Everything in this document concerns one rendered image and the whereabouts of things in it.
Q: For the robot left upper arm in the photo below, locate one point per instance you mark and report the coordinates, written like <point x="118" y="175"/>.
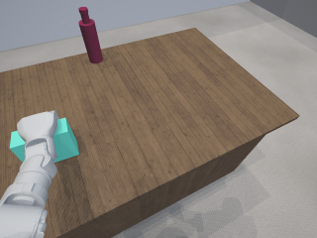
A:
<point x="22" y="221"/>

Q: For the sponge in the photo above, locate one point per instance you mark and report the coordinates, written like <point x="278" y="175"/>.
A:
<point x="65" y="143"/>

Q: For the robot left hand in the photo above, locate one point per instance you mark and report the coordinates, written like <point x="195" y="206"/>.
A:
<point x="40" y="124"/>

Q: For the left robot forearm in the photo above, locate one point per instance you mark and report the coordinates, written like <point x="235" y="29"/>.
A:
<point x="32" y="183"/>

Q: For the table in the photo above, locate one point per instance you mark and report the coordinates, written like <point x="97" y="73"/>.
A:
<point x="155" y="121"/>

